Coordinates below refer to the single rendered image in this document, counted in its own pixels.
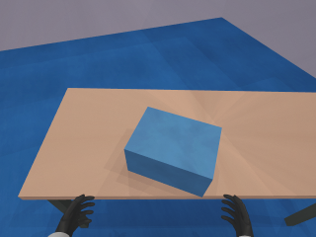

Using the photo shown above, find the carton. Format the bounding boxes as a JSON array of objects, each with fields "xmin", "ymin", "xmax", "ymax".
[{"xmin": 124, "ymin": 107, "xmax": 222, "ymax": 198}]

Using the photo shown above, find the left robot hand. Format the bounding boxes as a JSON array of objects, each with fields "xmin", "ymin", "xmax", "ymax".
[{"xmin": 55, "ymin": 194, "xmax": 95, "ymax": 237}]

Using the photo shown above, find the right robot hand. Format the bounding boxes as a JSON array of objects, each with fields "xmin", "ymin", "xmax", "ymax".
[{"xmin": 221, "ymin": 194, "xmax": 254, "ymax": 237}]

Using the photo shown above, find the table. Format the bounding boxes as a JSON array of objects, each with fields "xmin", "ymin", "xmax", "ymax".
[{"xmin": 18, "ymin": 88, "xmax": 316, "ymax": 228}]

